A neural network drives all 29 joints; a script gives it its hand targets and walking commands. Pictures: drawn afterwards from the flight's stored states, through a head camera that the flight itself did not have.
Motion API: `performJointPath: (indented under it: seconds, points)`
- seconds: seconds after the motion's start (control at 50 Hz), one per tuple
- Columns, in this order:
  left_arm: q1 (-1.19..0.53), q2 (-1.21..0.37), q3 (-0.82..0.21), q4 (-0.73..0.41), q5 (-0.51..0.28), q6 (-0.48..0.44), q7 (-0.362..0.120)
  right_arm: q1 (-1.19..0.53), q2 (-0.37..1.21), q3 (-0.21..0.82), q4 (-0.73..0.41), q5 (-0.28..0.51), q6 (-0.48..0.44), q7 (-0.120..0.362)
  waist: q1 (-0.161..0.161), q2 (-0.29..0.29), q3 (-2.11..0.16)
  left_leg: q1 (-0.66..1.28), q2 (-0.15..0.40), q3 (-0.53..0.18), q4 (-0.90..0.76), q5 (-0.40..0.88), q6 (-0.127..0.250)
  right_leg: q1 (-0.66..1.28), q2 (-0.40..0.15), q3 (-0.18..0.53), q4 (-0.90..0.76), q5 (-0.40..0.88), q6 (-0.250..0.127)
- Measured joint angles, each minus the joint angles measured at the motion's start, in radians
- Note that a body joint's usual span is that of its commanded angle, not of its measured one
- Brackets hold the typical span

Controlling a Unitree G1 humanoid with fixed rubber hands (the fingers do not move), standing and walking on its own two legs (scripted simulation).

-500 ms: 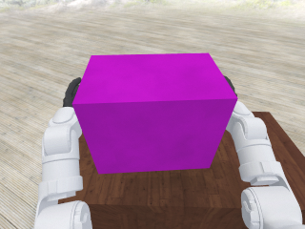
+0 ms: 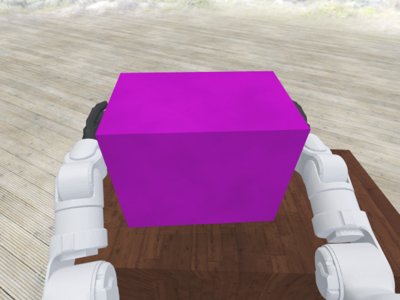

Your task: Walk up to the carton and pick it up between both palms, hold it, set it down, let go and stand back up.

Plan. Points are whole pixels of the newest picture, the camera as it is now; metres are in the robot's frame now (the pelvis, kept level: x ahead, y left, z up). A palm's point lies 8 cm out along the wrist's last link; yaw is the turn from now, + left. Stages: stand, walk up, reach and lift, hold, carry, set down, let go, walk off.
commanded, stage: hold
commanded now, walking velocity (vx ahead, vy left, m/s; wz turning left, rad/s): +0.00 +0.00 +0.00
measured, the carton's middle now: (200, 149) +0.36 -0.01 +0.18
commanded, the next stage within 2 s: set down in 1.70 s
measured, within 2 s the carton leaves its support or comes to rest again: neither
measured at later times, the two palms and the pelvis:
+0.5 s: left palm (95, 142) +0.35 +0.19 +0.21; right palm (295, 137) +0.36 -0.20 +0.21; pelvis +0.00 +0.00 +0.00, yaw +0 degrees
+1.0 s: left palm (92, 144) +0.35 +0.20 +0.20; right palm (293, 137) +0.36 -0.19 +0.21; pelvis +0.00 +0.00 +0.00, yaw +0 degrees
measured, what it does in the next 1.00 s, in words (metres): stands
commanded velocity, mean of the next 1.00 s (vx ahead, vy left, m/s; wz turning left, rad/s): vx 0.00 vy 0.00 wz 0.00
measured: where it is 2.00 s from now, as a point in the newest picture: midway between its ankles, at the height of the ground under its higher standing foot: outside the picture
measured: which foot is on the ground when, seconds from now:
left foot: down 0.00-1.00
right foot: down 0.00-1.00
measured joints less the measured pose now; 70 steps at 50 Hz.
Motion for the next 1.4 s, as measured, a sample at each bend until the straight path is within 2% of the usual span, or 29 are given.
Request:
performJointPath:
  seconds: [0.36, 1.0, 1.4]
  points:
    - [-0.01, -0.006, 0.01, 0.027, -0.011, -0.013, 0.005, -0.003, -0.001, -0.005, 0.005, -0.008, 0.001, 0.002, 0.014, 0.007, 0.001, -0.007, 0.002, 0.001, -0.009, 0.009, -0.002, -0.012, 0.002, 0.001, 0.001, 0.005, -0.003]
    - [0.023, -0.004, 0.005, -0.032, -0.004, 0.003, -0.001, 0.011, 0.009, -0.002, -0.023, -0.002, 0.003, 0.0, 0.002, -0.001, 0.003, 0.008, -0.001, -0.001, -0.002, -0.004, 0.002, 0.011, -0.001, -0.002, -0.005, -0.004, 0.0]
    - [0.0, -0.007, 0.008, 0.0, -0.006, -0.005, 0.003, 0.004, 0.001, -0.003, -0.008, -0.006, -0.002, 0.003, 0.013, 0.009, 0.009, -0.005, 0.001, 0.003, -0.008, 0.011, -0.001, -0.008, 0.001, 0.001, -0.001, 0.007, -0.002]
